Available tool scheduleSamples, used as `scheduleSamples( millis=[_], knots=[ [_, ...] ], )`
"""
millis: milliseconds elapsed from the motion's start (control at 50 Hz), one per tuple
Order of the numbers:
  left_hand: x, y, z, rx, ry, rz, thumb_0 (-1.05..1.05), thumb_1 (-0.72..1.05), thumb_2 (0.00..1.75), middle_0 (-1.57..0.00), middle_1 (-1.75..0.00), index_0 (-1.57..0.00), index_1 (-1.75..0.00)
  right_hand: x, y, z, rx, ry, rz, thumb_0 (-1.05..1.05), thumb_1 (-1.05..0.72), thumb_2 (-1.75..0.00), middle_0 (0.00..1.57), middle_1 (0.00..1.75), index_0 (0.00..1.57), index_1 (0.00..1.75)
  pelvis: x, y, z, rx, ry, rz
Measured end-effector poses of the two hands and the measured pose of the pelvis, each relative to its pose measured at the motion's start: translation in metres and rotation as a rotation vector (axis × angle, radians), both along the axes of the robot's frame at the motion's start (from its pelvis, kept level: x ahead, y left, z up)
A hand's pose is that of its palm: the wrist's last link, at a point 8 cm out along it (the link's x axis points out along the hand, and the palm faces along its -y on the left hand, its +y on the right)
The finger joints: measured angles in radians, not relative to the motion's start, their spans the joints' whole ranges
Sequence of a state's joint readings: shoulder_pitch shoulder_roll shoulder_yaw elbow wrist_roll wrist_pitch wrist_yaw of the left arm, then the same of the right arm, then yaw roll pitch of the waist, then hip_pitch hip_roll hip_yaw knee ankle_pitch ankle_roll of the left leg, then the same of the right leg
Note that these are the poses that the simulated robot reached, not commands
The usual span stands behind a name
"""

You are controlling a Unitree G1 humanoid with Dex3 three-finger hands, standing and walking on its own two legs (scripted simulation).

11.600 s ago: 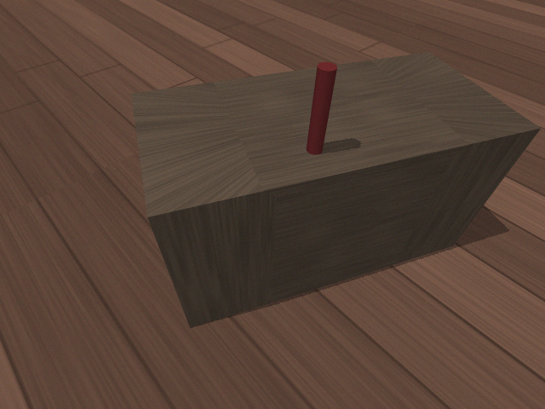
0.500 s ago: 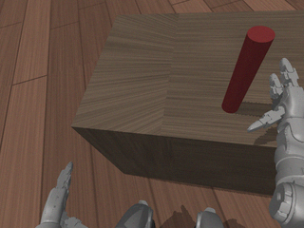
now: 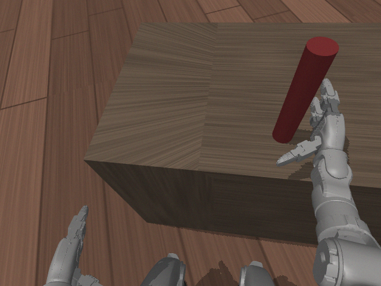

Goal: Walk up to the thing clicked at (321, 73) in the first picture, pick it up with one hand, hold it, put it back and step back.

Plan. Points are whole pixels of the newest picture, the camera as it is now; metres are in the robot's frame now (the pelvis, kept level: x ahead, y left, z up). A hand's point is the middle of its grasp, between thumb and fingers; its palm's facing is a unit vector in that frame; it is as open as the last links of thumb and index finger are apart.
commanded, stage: close in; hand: right
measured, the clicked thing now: (297, 100) +0.49 -0.14 +0.09
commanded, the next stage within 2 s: close in 0.12 s
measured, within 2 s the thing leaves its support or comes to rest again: leaves its support in 1.22 s
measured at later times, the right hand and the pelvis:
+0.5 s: hand (290, 123) +0.46 -0.14 +0.05, palm faces +0.05 +1.00 +0.01, open 16.0 cm; pelvis +0.00 +0.00 +0.00, yaw +0 degrees
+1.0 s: hand (288, 117) +0.48 -0.14 +0.05, palm faces +0.04 +1.00 +0.02, open 7.2 cm; pelvis +0.01 +0.00 +0.00, yaw +0 degrees
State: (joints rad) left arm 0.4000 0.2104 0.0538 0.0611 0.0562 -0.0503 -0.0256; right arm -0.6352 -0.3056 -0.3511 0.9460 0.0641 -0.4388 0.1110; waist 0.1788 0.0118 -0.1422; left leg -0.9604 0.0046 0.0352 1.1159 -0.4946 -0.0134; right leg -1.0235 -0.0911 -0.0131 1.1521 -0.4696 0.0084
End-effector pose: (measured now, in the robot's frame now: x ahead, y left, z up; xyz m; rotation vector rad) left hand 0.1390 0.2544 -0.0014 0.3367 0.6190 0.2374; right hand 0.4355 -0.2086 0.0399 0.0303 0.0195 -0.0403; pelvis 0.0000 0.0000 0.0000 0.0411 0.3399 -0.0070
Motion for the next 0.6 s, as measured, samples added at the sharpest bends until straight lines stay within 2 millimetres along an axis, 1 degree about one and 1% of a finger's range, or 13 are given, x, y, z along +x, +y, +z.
scheduleSamples(
  millis=[100, 200, 300, 360, 420, 500, 600],
  knots=[
    [-0.003, 0.004, -0.003, -0.006, 0.019, 0.014, -0.01, -0.51, 0.03, -0.05, -0.04, -0.06, -0.03, -0.002, 0.009, 0.001, -0.011, 0.000, 0.002, -0.01, 0.61, 0.00, 0.04, 0.04, 0.05, 0.04, 0.001, 0.000, 0.001, -0.003, -0.003, 0.003],
    [-0.001, 0.009, -0.001, -0.004, 0.020, 0.018, -0.01, -0.51, 0.03, -0.04, -0.04, -0.06, -0.03, -0.006, 0.018, 0.003, -0.007, -0.002, 0.002, -0.01, 0.61, 0.00, 0.05, 0.04, 0.05, 0.04, 0.003, 0.001, 0.003, -0.007, -0.013, 0.004],
    [0.003, 0.010, 0.000, -0.010, 0.010, 0.018, -0.01, -0.52, 0.03, -0.05, -0.04, -0.05, -0.04, -0.010, 0.019, 0.004, -0.009, 0.001, -0.008, -0.01, 0.61, 0.00, 0.07, 0.06, 0.08, 0.05, 0.003, 0.002, 0.004, -0.009, -0.022, 0.003],
    [0.005, 0.009, 0.001, -0.010, 0.001, 0.021, -0.01, -0.53, 0.04, -0.05, -0.04, -0.05, -0.04, -0.008, 0.015, 0.004, -0.020, -0.005, -0.018, -0.01, 0.61, -0.01, 0.16, 0.10, 0.16, 0.09, 0.002, 0.002, 0.004, -0.010, -0.023, 0.003],
    [0.006, 0.007, 0.003, -0.008, -0.008, 0.015, -0.01, -0.53, 0.04, -0.05, -0.04, -0.05, -0.04, -0.004, 0.013, 0.004, -0.023, -0.003, -0.016, -0.01, 0.61, -0.03, 0.28, 0.16, 0.28, 0.16, 0.001, 0.002, 0.004, -0.009, -0.020, 0.000],
    [0.005, 0.004, 0.002, -0.005, -0.003, 0.005, -0.01, -0.53, 0.05, -0.05, -0.04, -0.05, -0.04, 0.005, 0.013, 0.006, -0.021, -0.005, -0.010, -0.01, 0.61, -0.05, 0.44, 0.25, 0.44, 0.25, 0.001, 0.002, 0.003, -0.008, -0.012, -0.002],
    [0.000, 0.009, 0.003, 0.015, 0.015, 0.014, -0.01, -0.53, 0.05, -0.05, -0.04, -0.05, -0.04, 0.017, 0.015, 0.012, -0.018, -0.015, -0.008, -0.01, 0.60, -0.10, 0.63, 0.37, 0.63, 0.36, 0.002, 0.000, 0.003, -0.005, -0.004, 0.001]
  ],
)
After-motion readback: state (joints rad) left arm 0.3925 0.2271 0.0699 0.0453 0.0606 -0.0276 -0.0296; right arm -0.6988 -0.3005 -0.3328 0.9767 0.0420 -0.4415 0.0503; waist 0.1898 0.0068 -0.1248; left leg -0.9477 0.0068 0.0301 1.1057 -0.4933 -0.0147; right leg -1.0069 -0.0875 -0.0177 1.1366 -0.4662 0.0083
